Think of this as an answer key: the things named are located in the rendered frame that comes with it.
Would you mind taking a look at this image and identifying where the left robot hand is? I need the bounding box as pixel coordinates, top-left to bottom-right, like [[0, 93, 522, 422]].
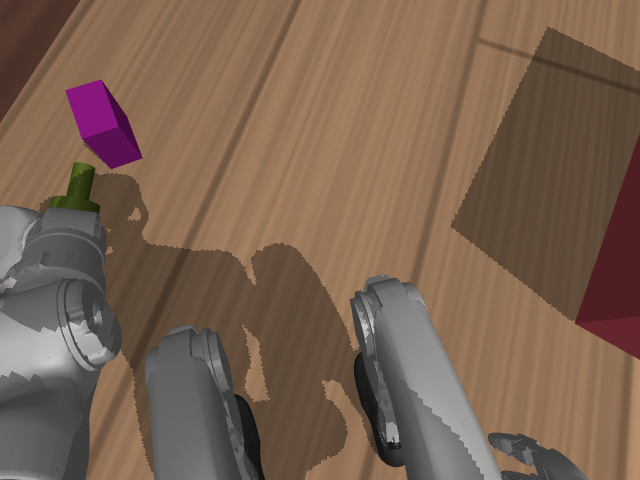
[[0, 205, 44, 282]]

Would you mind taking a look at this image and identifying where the left robot arm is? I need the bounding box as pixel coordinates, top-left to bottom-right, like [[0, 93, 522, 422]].
[[0, 207, 122, 480]]

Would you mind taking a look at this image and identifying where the right robot hand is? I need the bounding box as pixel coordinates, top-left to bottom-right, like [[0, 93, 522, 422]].
[[488, 433, 589, 480]]

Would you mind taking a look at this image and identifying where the left robot foot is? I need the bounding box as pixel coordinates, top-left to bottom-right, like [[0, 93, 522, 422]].
[[234, 394, 265, 480]]

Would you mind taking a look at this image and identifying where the right robot foot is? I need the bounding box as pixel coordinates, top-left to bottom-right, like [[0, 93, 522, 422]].
[[354, 352, 405, 467]]

